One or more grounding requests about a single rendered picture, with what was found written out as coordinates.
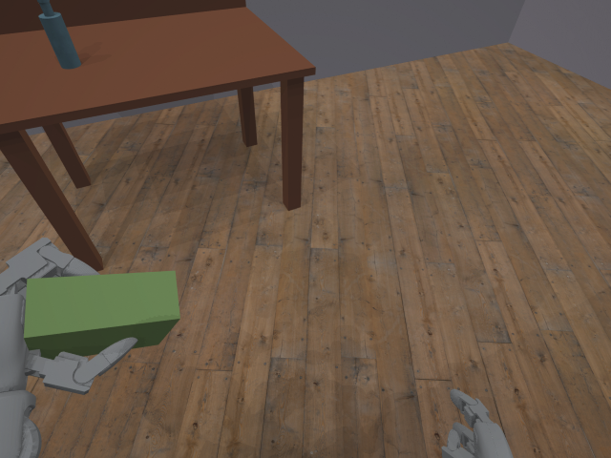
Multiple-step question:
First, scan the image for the robot left forearm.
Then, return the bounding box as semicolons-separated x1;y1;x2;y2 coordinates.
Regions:
0;390;42;458

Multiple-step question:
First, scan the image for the robot right hand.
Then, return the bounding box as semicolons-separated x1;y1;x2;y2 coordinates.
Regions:
441;389;514;458

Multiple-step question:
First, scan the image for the table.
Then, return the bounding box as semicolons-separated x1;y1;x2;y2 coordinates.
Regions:
0;0;316;271

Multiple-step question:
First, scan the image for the robot left hand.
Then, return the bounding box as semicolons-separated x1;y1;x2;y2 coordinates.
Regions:
0;238;137;395

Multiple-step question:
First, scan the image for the sponge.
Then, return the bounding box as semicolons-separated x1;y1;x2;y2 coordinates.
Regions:
24;271;180;360

